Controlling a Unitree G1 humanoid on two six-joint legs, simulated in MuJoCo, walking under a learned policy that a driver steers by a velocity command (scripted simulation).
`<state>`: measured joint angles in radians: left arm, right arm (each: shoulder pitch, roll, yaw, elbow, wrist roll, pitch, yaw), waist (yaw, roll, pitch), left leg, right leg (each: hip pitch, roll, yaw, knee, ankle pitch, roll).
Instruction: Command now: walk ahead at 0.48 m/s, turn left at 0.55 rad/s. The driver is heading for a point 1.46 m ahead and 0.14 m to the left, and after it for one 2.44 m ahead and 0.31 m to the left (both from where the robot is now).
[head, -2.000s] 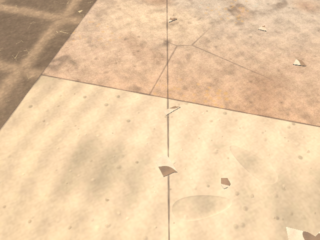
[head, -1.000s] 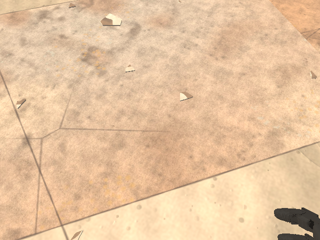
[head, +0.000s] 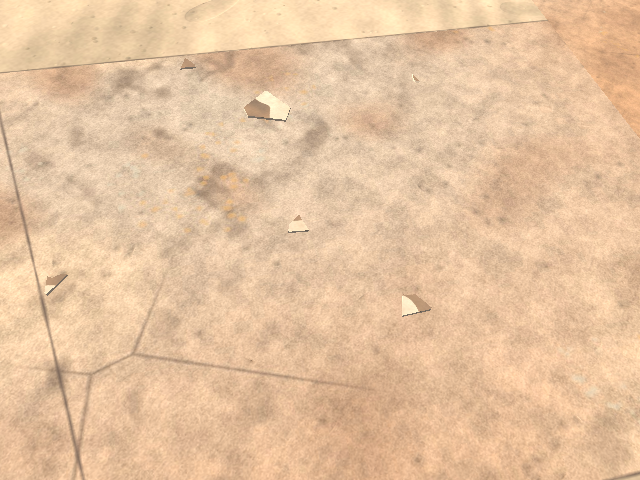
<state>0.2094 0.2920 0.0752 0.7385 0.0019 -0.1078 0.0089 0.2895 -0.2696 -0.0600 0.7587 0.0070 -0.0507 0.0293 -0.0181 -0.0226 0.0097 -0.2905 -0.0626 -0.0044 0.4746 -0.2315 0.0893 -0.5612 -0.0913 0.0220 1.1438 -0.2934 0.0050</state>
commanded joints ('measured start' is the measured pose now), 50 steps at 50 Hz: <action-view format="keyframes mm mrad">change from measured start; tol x32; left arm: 1 -23 90 26 -80 14 -1 0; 50 133 47 -26 95 5 125 28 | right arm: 1 -25 -161 -39 -83 1 -22 -21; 18 270 -52 -4 -54 23 -3 -47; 50 -225 -90 -4 -81 -38 14 -19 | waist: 1 28 74 -37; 16 104 134 -197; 18 83 -315 -444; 23 30 -40 -23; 50 65 163 -152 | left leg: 1 129 238 -299 -271 236 185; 16 172 150 -284 214 524 35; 19 -457 19 -213 893 -301 -69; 38 -25 61 -1 -15 316 -38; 41 573 487 -439 52 1038 245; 50 -46 256 -167 -184 277 133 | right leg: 1 -151 -22 32 -110 124 20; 14 78 97 22 -679 286 -24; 16 479 36 45 -662 299 -110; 18 1000 -316 761 -783 19 -342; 23 445 -145 337 -922 118 -232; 38 470 -76 46 -728 604 -116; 40 269 43 -26 -366 287 -23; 41 74 112 5 -87 -369 38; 50 309 26 1 -388 -69 66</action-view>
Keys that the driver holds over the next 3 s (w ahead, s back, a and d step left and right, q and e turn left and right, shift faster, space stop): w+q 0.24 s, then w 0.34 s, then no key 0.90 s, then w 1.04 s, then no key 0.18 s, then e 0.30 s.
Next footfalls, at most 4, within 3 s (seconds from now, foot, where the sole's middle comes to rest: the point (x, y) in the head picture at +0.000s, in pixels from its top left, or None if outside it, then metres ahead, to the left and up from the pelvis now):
0.32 right None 0.39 -0.10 -0.78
0.78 left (217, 430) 0.58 0.21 -0.78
1.10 right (336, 422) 0.59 -0.05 -0.78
2.14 right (292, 276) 0.98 0.05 -0.78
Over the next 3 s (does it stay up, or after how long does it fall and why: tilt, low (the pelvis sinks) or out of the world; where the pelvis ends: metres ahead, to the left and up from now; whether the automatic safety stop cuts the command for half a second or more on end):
stays up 1.13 0.23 0.00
